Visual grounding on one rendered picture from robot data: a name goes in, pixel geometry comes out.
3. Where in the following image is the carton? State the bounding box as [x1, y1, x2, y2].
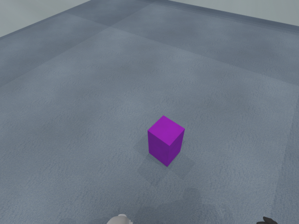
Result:
[148, 115, 185, 166]

